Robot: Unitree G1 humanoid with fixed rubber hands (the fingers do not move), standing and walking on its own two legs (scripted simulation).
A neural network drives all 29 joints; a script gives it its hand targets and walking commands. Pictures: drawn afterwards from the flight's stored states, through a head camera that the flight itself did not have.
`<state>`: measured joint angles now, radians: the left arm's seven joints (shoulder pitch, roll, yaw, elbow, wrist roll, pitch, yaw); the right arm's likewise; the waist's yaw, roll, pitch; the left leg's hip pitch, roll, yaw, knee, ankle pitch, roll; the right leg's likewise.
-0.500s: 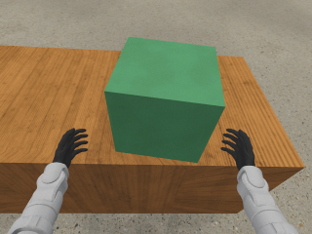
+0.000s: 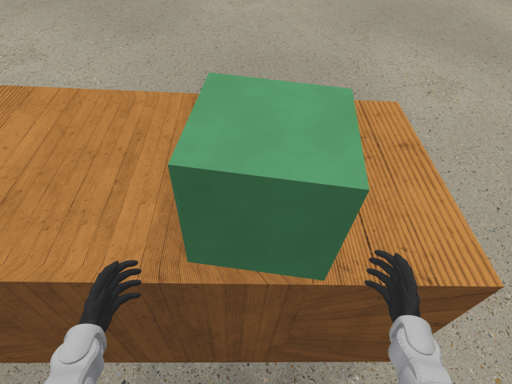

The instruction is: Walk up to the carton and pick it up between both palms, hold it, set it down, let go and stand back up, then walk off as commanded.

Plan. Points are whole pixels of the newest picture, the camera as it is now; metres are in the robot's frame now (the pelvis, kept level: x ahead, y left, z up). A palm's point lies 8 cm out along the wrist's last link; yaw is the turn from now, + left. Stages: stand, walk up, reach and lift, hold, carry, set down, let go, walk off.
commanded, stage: set down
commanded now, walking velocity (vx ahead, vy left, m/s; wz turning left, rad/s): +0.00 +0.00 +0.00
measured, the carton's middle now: (267, 178) +0.52 -0.01 +0.01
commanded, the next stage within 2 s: let go in 1.20 s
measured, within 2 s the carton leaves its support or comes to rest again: neither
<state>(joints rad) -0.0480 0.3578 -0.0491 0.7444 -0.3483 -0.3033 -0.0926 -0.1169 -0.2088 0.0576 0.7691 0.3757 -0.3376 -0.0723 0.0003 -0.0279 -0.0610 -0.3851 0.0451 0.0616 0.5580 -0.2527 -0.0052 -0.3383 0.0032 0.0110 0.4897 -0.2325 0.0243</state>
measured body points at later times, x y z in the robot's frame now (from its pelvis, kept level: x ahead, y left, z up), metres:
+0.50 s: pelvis +0.01 +0.00 +0.00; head +0.00 +0.01 +0.45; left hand +0.21 +0.24 -0.07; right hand +0.24 -0.22 -0.04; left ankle +0.02 +0.11 -0.73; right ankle +0.01 -0.14 -0.73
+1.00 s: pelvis +0.02 -0.01 +0.01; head +0.01 +0.00 +0.46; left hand +0.18 +0.21 -0.09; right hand +0.22 -0.23 -0.06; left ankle +0.02 +0.11 -0.73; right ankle +0.01 -0.14 -0.73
